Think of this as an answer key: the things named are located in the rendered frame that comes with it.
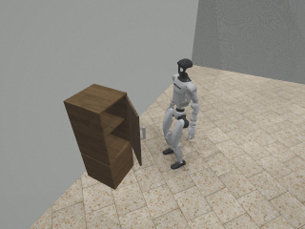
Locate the robot right upper arm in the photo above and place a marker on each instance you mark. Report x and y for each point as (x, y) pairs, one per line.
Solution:
(174, 76)

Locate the robot left shin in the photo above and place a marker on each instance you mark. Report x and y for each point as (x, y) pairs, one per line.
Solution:
(178, 152)

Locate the cupboard door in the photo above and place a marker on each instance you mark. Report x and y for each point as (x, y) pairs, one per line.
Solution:
(134, 130)

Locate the right robot forearm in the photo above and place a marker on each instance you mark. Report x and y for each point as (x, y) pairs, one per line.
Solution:
(172, 103)

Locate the robot right shin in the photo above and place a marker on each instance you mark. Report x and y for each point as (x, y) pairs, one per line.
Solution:
(169, 141)

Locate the robot shin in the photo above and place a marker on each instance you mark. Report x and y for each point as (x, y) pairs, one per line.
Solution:
(169, 141)
(178, 152)

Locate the left robot forearm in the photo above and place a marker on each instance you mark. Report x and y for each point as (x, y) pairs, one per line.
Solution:
(193, 118)

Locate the robot left upper arm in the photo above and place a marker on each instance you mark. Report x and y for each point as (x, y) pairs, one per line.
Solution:
(192, 90)

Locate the handle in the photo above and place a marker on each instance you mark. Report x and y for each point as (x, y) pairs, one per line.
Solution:
(143, 128)

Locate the robot left hand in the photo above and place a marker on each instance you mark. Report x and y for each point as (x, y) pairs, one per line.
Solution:
(191, 131)

